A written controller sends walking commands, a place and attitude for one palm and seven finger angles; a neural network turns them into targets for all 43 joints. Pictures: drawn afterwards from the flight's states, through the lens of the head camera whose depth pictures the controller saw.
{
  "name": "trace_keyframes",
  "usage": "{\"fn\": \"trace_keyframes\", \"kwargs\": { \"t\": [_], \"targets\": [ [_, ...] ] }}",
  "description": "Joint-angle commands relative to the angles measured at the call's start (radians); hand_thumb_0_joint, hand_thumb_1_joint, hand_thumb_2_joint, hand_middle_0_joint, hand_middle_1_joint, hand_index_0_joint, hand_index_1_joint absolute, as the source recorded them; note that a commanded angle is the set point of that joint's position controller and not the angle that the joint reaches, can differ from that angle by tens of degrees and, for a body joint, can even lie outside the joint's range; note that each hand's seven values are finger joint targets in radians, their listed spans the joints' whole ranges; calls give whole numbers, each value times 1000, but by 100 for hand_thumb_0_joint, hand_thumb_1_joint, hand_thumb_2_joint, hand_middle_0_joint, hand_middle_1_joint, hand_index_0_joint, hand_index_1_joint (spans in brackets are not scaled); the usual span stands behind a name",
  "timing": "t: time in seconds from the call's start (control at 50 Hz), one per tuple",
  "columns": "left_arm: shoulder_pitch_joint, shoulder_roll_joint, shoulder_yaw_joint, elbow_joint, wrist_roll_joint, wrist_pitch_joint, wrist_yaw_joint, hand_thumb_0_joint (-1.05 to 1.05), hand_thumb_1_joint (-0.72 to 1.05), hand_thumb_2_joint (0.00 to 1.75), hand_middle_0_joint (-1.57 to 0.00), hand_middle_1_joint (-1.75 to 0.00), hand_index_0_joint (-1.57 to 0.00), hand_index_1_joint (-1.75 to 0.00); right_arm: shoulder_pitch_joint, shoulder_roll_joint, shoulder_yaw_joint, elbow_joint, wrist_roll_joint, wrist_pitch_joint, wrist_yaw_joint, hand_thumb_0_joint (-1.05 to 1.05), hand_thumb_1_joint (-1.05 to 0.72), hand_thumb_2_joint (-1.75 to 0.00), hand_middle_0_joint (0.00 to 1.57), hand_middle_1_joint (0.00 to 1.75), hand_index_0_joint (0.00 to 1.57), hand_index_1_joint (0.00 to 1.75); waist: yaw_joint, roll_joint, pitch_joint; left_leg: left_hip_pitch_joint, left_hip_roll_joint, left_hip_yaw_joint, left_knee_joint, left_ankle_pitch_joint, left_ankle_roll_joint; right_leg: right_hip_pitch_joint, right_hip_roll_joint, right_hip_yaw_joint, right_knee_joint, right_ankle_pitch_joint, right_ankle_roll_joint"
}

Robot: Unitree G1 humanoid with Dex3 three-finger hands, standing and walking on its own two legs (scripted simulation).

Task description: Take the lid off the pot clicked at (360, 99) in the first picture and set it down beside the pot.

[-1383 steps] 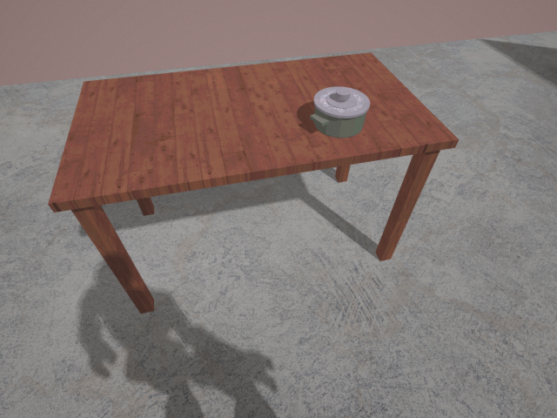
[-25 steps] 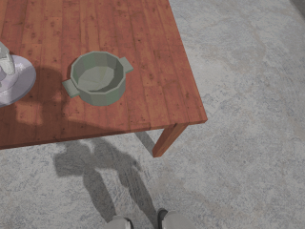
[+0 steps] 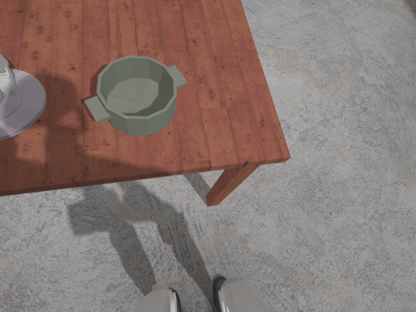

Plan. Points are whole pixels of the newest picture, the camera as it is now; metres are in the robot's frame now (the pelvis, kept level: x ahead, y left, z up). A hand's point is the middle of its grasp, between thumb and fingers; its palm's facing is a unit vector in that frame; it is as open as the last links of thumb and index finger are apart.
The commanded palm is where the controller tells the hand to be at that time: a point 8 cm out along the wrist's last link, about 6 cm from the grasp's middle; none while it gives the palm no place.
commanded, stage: lower the lid onto the table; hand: left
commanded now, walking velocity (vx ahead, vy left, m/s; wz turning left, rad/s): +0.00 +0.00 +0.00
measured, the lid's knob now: out of the picture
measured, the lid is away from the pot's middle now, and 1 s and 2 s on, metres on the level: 0.25 0.25 0.25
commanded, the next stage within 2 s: open the fingers wide in 0.22 s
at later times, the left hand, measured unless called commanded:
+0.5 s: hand out of the picture +0.49 +0.33 +0.00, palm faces -0.49 -0.14 -0.86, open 6.3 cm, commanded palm +0.55 +0.29 +0.06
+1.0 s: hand out of the picture +0.49 +0.33 +0.01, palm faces -0.48 -0.12 -0.87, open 8.0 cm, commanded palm +0.53 +0.29 +0.06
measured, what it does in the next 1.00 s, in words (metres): stands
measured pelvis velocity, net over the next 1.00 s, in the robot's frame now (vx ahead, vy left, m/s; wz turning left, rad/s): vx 0.00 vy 0.00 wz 0.04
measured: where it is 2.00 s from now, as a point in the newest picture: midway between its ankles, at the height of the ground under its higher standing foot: outside the picture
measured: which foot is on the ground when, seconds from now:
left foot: down 0.00-1.00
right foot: down 0.00-1.00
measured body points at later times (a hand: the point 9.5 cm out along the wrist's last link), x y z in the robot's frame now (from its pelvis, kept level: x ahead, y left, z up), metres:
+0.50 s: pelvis +0.01 +0.00 +0.00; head +0.17 +0.06 +0.41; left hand +0.52 +0.33 +0.05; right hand -0.04 -0.26 -0.10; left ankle -0.04 +0.02 -0.69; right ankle -0.01 -0.19 -0.69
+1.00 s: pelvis +0.00 +0.00 +0.00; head +0.16 +0.05 +0.42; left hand +0.51 +0.33 +0.06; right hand -0.02 -0.28 -0.10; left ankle -0.04 +0.02 -0.69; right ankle -0.01 -0.19 -0.69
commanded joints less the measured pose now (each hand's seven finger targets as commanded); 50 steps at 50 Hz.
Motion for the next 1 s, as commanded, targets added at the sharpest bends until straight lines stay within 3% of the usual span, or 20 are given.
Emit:
{"fn": "trace_keyframes", "kwargs": {
  "t": [0.0,0.06,0.14,0.2,0.26,0.28,0.3,0.32,0.38,0.42,0.48,0.56,0.62,0.68,0.72,0.76,0.82,0.9,0.94,0.98],
  "targets": [
    [-505,309,66,-257,-26,-1,51,0,79,62,-98,-108,-102,-107,231,-228,-71,-2,-6,11,-24,0,-90,-90,20,30,20,30,-11,265,-581,700,86,-143,-32,947,-128,-39,64,-48,-9,200,-16],
    [-532,263,55,-318,-29,-14,57,0,79,62,-98,-108,-102,-107,244,-224,-81,18,-16,6,-22,0,-90,-90,20,30,20,30,-5,369,-606,830,110,-191,-21,1122,-159,-141,68,-57,4,175,-20],
    [-512,340,104,-287,-23,-14,70,0,79,62,-98,-108,-102,-107,245,-224,-70,11,-18,11,-24,0,-90,-90,20,30,20,30,-3,319,-593,777,102,-175,-9,1085,-152,-125,73,-51,15,141,-20],
    [-513,316,77,-290,-18,-1,95,0,79,62,-98,-108,-102,-107,225,-221,-61,-3,-14,8,-26,0,-90,-90,20,30,20,30,-9,288,-597,671,82,-141,-11,943,-134,-47,66,-42,18,208,-21],
    [-502,210,23,-262,-11,12,102,0,79,62,-98,-108,-102,-107,234,-217,-67,13,-19,6,-12,0,-90,-90,20,30,20,30,-11,373,-546,761,105,-182,7,1097,-163,-184,73,-61,33,168,-26],
    [-506,272,66,-275,-11,13,104,0,79,62,-98,-108,-102,-107,243,-223,-66,11,-22,9,-11,0,-90,-90,20,30,20,30,-11,325,-561,752,107,-180,17,1111,-156,-160,76,-60,38,175,-24],
    [-241,275,161,-258,-17,26,104,0,79,62,-98,-108,-102,-107,236,-199,-83,-40,-26,17,12,0,-90,-90,20,30,20,30,84,339,-626,781,82,-181,-1,1204,-169,-80,74,-61,40,190,-42],
    [-219,295,185,-279,-25,22,101,0,78,62,-96,-107,-100,-107,225,-209,-83,-49,-30,26,20,0,-90,-90,20,30,20,30,86,326,-663,811,87,-190,-4,1251,-185,-74,79,-63,47,214,-45],
    [-381,165,64,-310,-32,60,102,0,73,59,-91,-107,-95,-107,202,-204,-102,-25,-26,42,32,0,-90,-90,20,30,20,30,28,266,-613,750,84,-165,-11,1057,-157,-74,76,-46,0,190,-28],
    [-454,163,36,-300,-25,75,114,0,69,59,-87,-107,-91,-106,200,-210,-91,-14,-9,38,26,0,-90,-90,20,30,20,30,4,212,-543,662,78,-153,-27,903,-132,-51,66,-40,-7,198,-24],
    [-399,193,58,-236,-16,59,120,0,64,57,-82,-106,-85,-106,222,-208,-81,-15,-6,22,14,0,-90,-90,20,30,20,30,9,206,-528,661,72,-161,-29,963,-141,-54,74,-52,15,216,-30],
    [-398,186,77,-323,-12,29,103,0,57,55,-75,-105,-78,-105,216,-199,-99,-8,-27,23,23,0,-90,-90,20,30,20,30,38,340,-596,863,96,-207,-17,1240,-181,-153,78,-49,19,148,-36],
    [-394,227,109,-317,-19,31,116,0,52,53,-70,-104,-72,-104,193,-200,-93,-29,-20,25,17,0,-90,-90,20,30,20,30,33,239,-598,748,77,-166,-23,1062,-155,-51,70,-39,2,191,-33],
    [-418,143,38,-291,-24,45,135,0,47,51,-65,-104,-67,-104,187,-204,-92,-19,-12,17,14,0,-90,-90,20,30,20,30,8,198,-541,655,71,-147,-39,890,-135,-30,63,-36,-4,209,-30],
    [-447,94,14,-343,-19,35,133,0,44,50,-61,-104,-63,-103,200,-202,-102,-4,-20,13,19,0,-90,-90,20,30,20,30,16,290,-567,777,89,-190,-32,1086,-161,-105,66,-45,10,219,-32],
    [-391,147,69,-334,-16,30,129,0,40,48,-57,-103,-59,-103,214,-197,-108,-4,-30,12,29,0,-90,-90,20,30,20,30,39,332,-589,881,96,-215,-20,1274,-182,-154,80,-42,17,162,-36],
    [-352,209,112,-273,-31,39,128,0,35,47,-52,-102,-54,-102,191,-197,-95,-27,-19,19,25,0,-90,-90,20,30,20,30,41,219,-572,728,69,-154,-21,1080,-154,-44,73,-37,7,197,-35],
    [-353,16,-56,-165,-25,81,134,0,27,48,-46,-100,-47,-100,174,-203,-88,-17,0,14,33,0,-90,-90,20,30,20,30,-1,145,-446,569,57,-123,-42,805,-126,-45,69,-40,-6,198,-33],
    [-396,-15,-71,-215,-32,73,108,0,22,49,-43,-99,-44,-99,192,-212,-99,2,-5,15,38,0,-90,-90,20,30,20,30,2,216,-459,687,82,-172,-30,988,-148,-125,71,-51,9,206,-34],
    [-411,112,26,-305,-33,47,84,0,18,49,-40,-98,-40,-98,215,-208,-109,-3,-17,22,41,0,-90,-90,20,30,20,30,31,284,-582,816,85,-191,-8,1196,-163,-111,79,-40,23,235,-34]
  ]
}}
